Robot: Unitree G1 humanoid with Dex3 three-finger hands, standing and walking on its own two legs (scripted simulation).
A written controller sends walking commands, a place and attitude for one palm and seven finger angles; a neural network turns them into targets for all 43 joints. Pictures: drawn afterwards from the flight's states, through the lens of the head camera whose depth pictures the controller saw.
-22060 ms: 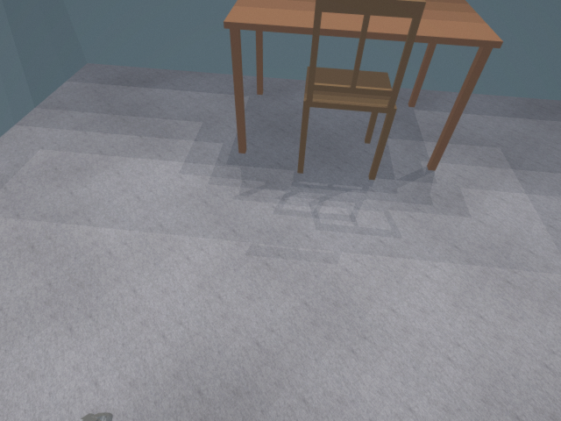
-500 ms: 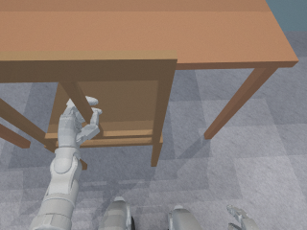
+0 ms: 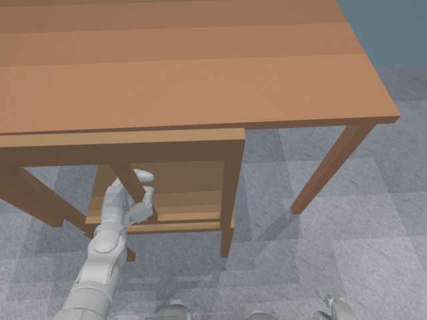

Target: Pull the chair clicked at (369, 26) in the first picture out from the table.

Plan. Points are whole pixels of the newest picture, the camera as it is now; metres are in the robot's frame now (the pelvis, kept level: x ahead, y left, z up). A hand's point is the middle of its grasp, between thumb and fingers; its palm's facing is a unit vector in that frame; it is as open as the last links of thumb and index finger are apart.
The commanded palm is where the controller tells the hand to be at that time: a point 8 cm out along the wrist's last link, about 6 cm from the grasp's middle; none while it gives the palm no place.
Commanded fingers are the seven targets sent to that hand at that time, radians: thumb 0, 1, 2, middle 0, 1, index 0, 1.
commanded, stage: step backward, pulling the chair out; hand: left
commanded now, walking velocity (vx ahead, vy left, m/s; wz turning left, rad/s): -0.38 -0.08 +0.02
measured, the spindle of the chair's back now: (139, 195) +0.37 +0.16 -0.05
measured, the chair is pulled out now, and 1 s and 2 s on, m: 0.04 0.18 0.29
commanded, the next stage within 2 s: none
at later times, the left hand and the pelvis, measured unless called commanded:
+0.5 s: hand (150, 224) +0.30 +0.12 -0.03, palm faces -0.06 -0.99 -0.14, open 5.4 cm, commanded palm +0.27 +0.17 -0.03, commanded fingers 0.00 0.90 0.90 -0.50 -1.45 -0.50 -1.45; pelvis -0.03 +0.01 +0.05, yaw -4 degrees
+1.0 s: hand (151, 276) +0.21 +0.11 -0.03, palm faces -0.04 -0.99 -0.16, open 5.4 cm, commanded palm +0.20 +0.17 -0.02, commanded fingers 0.00 0.90 0.90 -0.50 -1.45 -0.50 -1.45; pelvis -0.10 +0.00 +0.04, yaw -1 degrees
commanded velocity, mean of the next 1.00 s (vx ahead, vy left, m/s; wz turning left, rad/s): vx -0.38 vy -0.02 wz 0.09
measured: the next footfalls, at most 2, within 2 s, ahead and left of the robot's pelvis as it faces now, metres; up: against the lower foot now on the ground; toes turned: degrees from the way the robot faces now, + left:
left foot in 1.02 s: -0.03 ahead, +0.12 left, +0.00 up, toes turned -2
left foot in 1.50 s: -0.11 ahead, +0.13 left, +0.00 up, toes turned -2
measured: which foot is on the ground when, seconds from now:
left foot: down 0.00-0.88, up 0.90-1.00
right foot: down 0.00-1.00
